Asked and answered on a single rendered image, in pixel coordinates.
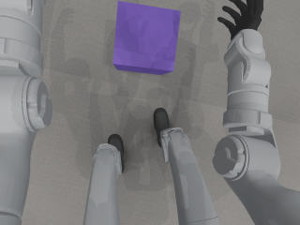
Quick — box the carton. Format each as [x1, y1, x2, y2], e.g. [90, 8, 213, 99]
[112, 1, 181, 75]

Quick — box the robot right hand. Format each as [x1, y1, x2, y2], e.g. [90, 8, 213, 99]
[217, 0, 263, 40]

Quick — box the left robot thigh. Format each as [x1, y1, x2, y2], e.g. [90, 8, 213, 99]
[83, 148, 122, 225]

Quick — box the left robot forearm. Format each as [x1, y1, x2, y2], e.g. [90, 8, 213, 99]
[0, 0, 46, 78]

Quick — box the right robot foot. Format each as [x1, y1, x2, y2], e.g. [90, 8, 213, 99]
[153, 108, 170, 147]

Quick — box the left robot upper arm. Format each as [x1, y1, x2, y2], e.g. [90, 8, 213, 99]
[0, 75, 53, 225]

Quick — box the right robot upper arm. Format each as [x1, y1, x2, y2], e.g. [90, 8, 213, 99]
[212, 134, 300, 225]

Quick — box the right robot forearm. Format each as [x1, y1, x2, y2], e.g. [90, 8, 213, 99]
[222, 29, 278, 152]

